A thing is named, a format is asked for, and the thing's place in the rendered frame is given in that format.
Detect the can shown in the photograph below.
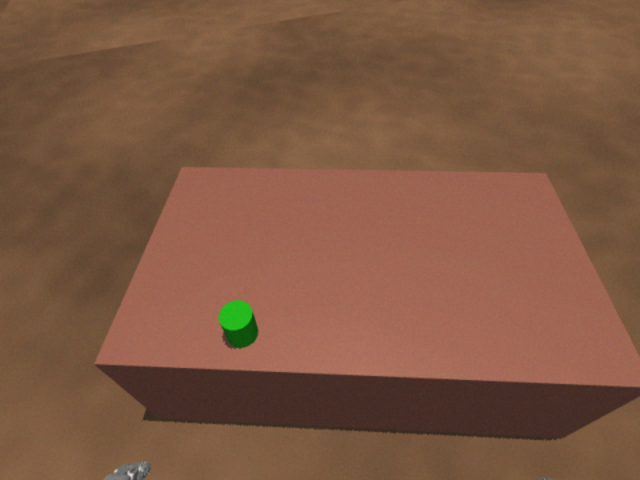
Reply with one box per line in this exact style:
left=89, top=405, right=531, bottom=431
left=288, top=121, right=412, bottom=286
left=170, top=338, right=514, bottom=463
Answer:
left=219, top=300, right=258, bottom=348

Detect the left robot hand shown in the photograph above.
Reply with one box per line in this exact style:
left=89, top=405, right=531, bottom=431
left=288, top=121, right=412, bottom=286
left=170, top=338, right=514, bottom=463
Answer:
left=103, top=462, right=151, bottom=480

